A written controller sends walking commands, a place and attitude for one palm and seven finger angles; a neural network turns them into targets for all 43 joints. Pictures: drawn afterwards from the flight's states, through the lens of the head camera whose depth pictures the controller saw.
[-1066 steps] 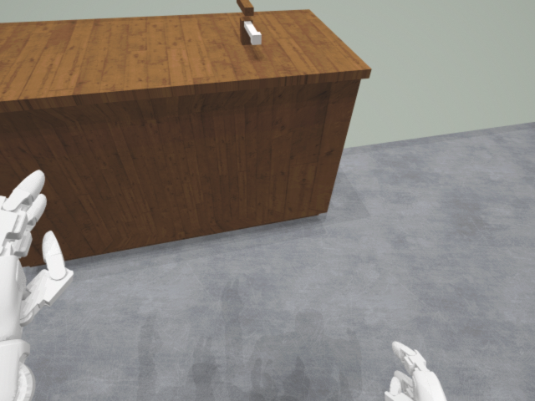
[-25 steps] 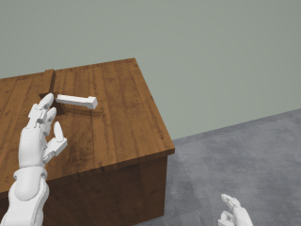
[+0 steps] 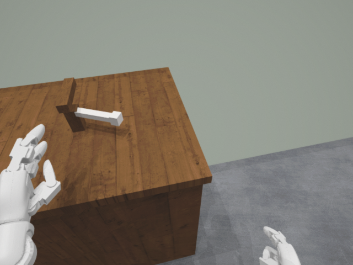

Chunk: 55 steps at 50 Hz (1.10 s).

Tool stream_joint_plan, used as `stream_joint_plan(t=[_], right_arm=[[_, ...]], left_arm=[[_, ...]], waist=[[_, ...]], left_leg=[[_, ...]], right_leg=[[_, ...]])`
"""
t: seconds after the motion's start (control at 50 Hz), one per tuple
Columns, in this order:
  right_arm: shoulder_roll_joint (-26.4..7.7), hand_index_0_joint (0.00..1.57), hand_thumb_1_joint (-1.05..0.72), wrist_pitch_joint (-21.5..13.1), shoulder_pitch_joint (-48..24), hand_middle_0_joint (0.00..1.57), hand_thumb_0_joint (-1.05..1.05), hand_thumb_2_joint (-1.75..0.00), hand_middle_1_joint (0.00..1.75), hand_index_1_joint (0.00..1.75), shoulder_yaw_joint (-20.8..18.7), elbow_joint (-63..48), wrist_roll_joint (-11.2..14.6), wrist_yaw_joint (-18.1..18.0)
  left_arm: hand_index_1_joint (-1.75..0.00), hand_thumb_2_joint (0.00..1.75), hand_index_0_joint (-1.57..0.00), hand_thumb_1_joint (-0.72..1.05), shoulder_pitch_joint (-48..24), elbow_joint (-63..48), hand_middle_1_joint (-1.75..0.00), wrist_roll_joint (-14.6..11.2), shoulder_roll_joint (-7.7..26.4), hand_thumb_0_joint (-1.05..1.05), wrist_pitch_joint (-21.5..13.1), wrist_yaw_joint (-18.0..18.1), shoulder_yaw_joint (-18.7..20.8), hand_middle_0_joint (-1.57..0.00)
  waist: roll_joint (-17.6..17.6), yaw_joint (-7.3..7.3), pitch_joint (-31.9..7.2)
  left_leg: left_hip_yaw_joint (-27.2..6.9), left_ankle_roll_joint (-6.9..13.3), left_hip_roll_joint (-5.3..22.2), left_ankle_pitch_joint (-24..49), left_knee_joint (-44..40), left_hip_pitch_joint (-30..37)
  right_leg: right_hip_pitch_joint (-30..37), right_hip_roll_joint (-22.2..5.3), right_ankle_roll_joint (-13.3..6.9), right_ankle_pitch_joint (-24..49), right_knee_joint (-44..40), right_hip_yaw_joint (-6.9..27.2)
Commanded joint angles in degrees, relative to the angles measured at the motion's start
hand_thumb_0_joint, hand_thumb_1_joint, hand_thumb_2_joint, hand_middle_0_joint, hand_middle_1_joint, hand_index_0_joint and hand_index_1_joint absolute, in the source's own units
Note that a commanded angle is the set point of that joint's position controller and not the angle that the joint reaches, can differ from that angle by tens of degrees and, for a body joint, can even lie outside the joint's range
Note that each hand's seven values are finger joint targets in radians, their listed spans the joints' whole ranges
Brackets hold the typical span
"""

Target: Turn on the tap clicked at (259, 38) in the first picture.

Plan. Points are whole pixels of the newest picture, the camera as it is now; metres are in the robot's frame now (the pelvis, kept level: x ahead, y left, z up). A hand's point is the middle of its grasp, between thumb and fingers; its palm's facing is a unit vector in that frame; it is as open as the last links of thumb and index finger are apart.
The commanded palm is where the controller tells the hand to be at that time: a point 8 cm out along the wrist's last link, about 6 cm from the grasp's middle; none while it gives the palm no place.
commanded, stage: draw the hand back beside the body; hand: left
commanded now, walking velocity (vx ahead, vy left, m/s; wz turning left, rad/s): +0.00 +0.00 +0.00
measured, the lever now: (116, 118) +0.45 +0.23 +0.10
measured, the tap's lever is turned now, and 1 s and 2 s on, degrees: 62 62 62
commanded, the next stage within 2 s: step back with the hand held close in 0.10 s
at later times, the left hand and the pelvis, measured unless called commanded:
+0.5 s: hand (66, 194) +0.19 +0.23 +0.14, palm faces +0.32 -0.85 -0.42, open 7.4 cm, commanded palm +0.14 +0.27 +0.17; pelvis -0.02 +0.00 +0.00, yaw -1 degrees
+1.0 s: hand (32, 224) +0.13 +0.25 +0.14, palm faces +0.38 -0.84 -0.39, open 7.4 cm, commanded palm +0.08 +0.30 +0.17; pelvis -0.08 +0.02 -0.02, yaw +0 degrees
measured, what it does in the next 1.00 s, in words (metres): shifts its weight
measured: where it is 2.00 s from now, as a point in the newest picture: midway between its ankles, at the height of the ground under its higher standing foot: outside the picture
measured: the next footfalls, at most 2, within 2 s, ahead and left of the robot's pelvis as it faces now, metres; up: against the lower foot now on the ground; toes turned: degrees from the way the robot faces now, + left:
right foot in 1.34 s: -0.18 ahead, -0.10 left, +0.00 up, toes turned +2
left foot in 1.98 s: -0.28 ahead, +0.14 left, +0.00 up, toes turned +3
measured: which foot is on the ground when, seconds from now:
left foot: down 0.00-1.00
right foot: down 0.00-1.00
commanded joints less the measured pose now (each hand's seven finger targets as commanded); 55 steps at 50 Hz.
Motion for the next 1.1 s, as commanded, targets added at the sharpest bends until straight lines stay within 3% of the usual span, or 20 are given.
stream_joint_plan(t=[0.0,0.18,0.2,0.22,0.24,0.3,0.36,0.44,0.46,0.56,0.7,0.76,0.78,0.82,0.86,0.9,0.96,1.02,1.06,1.08], right_arm=[[-6.27,0.2,-0.9,-3.54,-8.02,0.2,0.0,-0.9,0.3,0.3,-2.29,-9.25,0.12,-0.7],[-5.95,0.2,-0.9,-3.33,-8.44,0.2,0.0,-0.9,0.3,0.3,-2.22,-9.45,0.21,-0.68],[-6.04,0.2,-0.9,-3.57,-8.63,0.2,0.0,-0.9,0.3,0.3,-2.28,-10.07,0.17,-0.59],[-6.57,0.2,-0.9,-2.93,-9.21,0.2,0.0,-0.9,0.3,0.3,-1.97,-12.49,0.85,-0.96],[-5.45,0.2,-0.9,-2.19,-8.86,0.2,0.0,-0.9,0.3,0.3,-1.64,-10.3,0.44,-1.21],[-6.11,0.2,-0.9,-0.49,-6.99,0.2,0.0,-0.9,0.3,0.3,-2.64,-11.86,0.4,-1.01],[-6.67,0.2,-0.9,0.93,-6.68,0.2,0.0,-0.9,0.3,0.3,-3.14,-13.16,0.59,-1.27],[-6.6,0.2,-0.9,2.03,-6.59,0.2,0.0,-0.9,0.3,0.3,-3.42,-14.26,0.84,-1.96],[-6.94,0.2,-0.9,2.11,-6.63,0.2,0.0,-0.9,0.3,0.3,-3.49,-14.31,0.65,-2.17],[-7.12,0.2,-0.9,2.22,-6.5,0.2,0.0,-0.9,0.3,0.3,-3.67,-14.88,0.81,-2.55],[-7.63,0.2,-0.9,1.17,-6.0,0.2,0.0,-0.9,0.3,0.3,-3.44,-15.65,0.78,-2.69],[-8.05,0.2,-0.9,0.61,-5.68,0.2,0.0,-0.9,0.3,0.3,-3.56,-15.46,0.51,-2.95],[-7.49,0.2,-0.9,0.53,-5.21,0.2,0.0,-0.9,0.3,0.3,-3.36,-15.43,0.56,-2.83],[-7.42,0.2,-0.9,0.28,-5.14,0.2,0.0,-0.9,0.3,0.3,-3.34,-15.23,0.51,-2.76],[-7.48,0.2,-0.9,0.2,-4.6,0.2,0.0,-0.9,0.3,0.3,-3.37,-14.46,0.22,-2.69],[-6.5,0.2,-0.9,0.1,-4.25,0.2,0.0,-0.9,0.3,0.3,-3.0,-14.04,0.29,-2.49],[-6.53,0.2,-0.9,0.02,-3.99,0.2,0.0,-0.9,0.3,0.3,-2.99,-12.93,0.2,-2.45],[-6.47,0.2,-0.9,-0.01,-5.17,0.2,0.0,-0.9,0.3,0.3,-2.63,-13.4,0.22,-2.54],[-8.23,0.2,-0.9,-0.58,-6.55,0.2,0.0,-0.9,0.3,0.3,-2.97,-14.21,-0.2,-3.04],[-7.32,0.2,-0.9,-0.99,-5.95,0.2,0.0,-0.9,0.3,0.3,-3.06,-13.94,-0.69,-3.11]], left_arm=[[-0.3,0.9,-0.2,0.9,-7.63,-12.18,-0.3,0.2,10.28,0.0,-4.36,0.98,5.8,-0.2],[-0.3,0.9,-0.2,0.9,-6.37,-11.49,-0.3,-0.04,10.41,0.0,-4.53,0.59,6.29,-0.2],[-0.3,0.9,-0.2,0.9,-7.59,-15.21,-0.3,-0.04,10.53,0.0,-5.02,0.6,5.79,-0.2],[-0.3,0.9,-0.2,0.9,-14.85,-19.95,-0.3,0.1,20.09,0.0,-7.09,0.94,15.44,-0.2],[-0.3,0.9,-0.2,0.9,-7.88,-13.1,-0.3,0.22,14.84,0.0,-7.0,0.31,11.84,-0.2],[-0.3,0.9,-0.2,0.9,-0.11,-10.0,-0.3,0.73,9.86,0.0,-6.15,-0.66,7.81,-0.2],[-0.3,0.9,-0.2,0.9,2.53,-10.29,-0.3,0.63,10.71,0.0,-5.39,-0.49,8.08,-0.2],[-0.3,0.9,-0.2,0.9,0.92,-14.92,-0.3,0.98,13.02,0.0,-5.29,0.4,9.35,-0.2],[-0.3,0.9,-0.2,0.9,-0.2,-16.6,-0.3,1.13,15.16,0.0,-5.44,0.71,10.77,-0.2],[-0.3,0.9,-0.2,0.9,1.23,-19.2,-0.3,1.37,15.54,0.0,-5.76,1.66,11.61,-0.2],[-0.3,0.9,-0.2,0.9,1.64,-17.83,-0.3,2.65,12.05,0.0,-6.28,2.08,9.89,-0.2],[-0.3,0.9,-0.2,0.9,0.52,-17.44,-0.3,3.3,13.21,0.0,-6.53,2.28,11.12,-0.2],[-0.3,0.9,-0.2,0.9,-0.01,-17.66,-0.3,3.34,11.21,0.0,-6.5,2.16,9.48,-0.2],[-0.3,0.9,-0.2,0.9,-0.67,-17.84,-0.3,3.48,11.72,0.0,-6.58,2.33,9.7,-0.2],[-0.3,0.9,-0.2,0.9,-1.55,-19.12,-0.3,3.3,13.61,0.0,-6.48,2.72,10.86,-0.2],[-0.3,0.9,-0.2,0.9,-0.94,-19.96,-0.3,2.86,12.61,0.0,-6.43,3.06,9.68,-0.2],[-0.3,0.9,-0.2,0.9,0.19,-21.25,-0.3,2.41,14.58,0.0,-6.51,3.86,11.27,-0.2],[-0.3,0.9,-0.2,0.9,1.52,-22.54,-0.3,2.47,13.78,0.0,-7.04,3.98,11.45,-0.2],[-0.3,0.9,-0.2,0.9,1.05,-23.06,-0.3,3.57,14.86,0.0,-7.74,3.84,13.96,-0.2],[-0.3,0.9,-0.2,0.9,-0.09,-23.64,-0.3,4.49,12.91,0.0,-8.02,3.33,13.13,-0.2]], waist=[[0.15,-0.79,-4.82],[0.39,-0.73,-3.15],[0.58,-0.55,-5.51],[0.62,-0.76,-1.48],[-2.3,-1.46,-2.04],[-3.53,-1.92,-7.69],[-3.88,-2.02,-10.35],[-4.27,-2.3,-11.28],[-2.54,-2.34,-11.09],[0.35,-2.41,-10.36],[2.16,-2.66,-6.57],[1.37,-2.6,-6.56],[0.76,-2.72,-6.33],[-1.37,-2.73,-6.19],[-3.06,-3.03,-7.02],[-5.26,-3.22,-7.82],[-4.16,-3.66,-8.53],[-0.42,-3.5,-7.86],[10.75,-2.97,-7.27],[13.68,-2.75,-8.37]], left_leg=[[-1.82,-0.44,2.08,9.9,-3.4,0.73],[-1.36,-0.24,1.93,8.24,-3.3,-0.6],[-1.39,-0.17,1.88,8.72,-3.18,0.6],[-3.18,1.16,3.23,6.69,-0.5,-3.9],[-3.79,1.14,3.21,7.42,1.3,-3.84],[-3.01,0.71,4.4,12.99,3.48,-2.3],[-2.85,0.63,5.14,16.6,4.09,-2.41],[-3.47,0.54,5.53,15.89,4.7,-4.34],[-3.9,0.53,5.45,15.35,4.24,-4.91],[-6.27,1.0,6.5,9.17,2.44,-10.09],[-10.31,2.95,8.61,-16.91,-4.43,-24.88],[-10.77,3.5,8.69,-20.2,-4.68,-28.14],[-10.74,3.47,8.63,-20.6,-4.41,-28.83],[-9.73,3.33,7.91,-20.29,-1.7,-28.36],[-8.61,2.41,6.55,-16.62,2.06,-24.78],[-7.27,1.37,5.55,-11.97,5.98,-19.85],[-6.78,0.48,4.82,-10.18,10.02,-15.91],[-10.63,1.58,7.87,-12.93,2.78,-20.79],[-19.01,4.66,14.44,-27.23,-11.67,-35.12],[-22.59,6.02,17.52,-30.84,-16.93,-39.72]], right_leg=[[-2.22,-1.61,0.11,7.65,-3.36,1.47],[-2.62,-1.88,0.19,6.75,-3.97,1.77],[-1.83,-1.87,0.22,7.33,-3.96,1.87],[-6.88,-4.8,0.47,12.25,-5.32,8.34],[-7.84,-7.02,0.4,14.76,-4.94,8.25],[-7.78,-8.44,0.79,20.51,-2.05,7.9],[-8.66,-8.53,1.43,21.11,-0.23,7.0],[-10.2,-8.76,1.19,18.13,1.06,7.01],[-10.84,-8.62,1.03,16.75,1.37,7.08],[-10.6,-7.07,1.02,10.1,2.81,6.81],[-7.04,-3.65,1.94,-3.73,5.93,6.39],[-5.39,-3.26,1.85,-4.27,6.85,7.02],[-5.41,-3.44,1.78,-4.6,7.22,6.87],[-7.45,-4.72,1.24,-5.94,5.67,8.64],[-10.99,-7.07,-0.05,-6.58,3.03,11.06],[-15.72,-9.45,-1.19,-5.94,1.37,11.98],[-20.55,-11.88,-2.87,-6.92,0.28,12.89],[-17.14,-7.52,-0.65,-5.81,5.48,8.72],[-3.59,0.06,2.37,-4.45,18.65,4.08],[1.58,2.55,3.25,-3.12,27.59,3.1]])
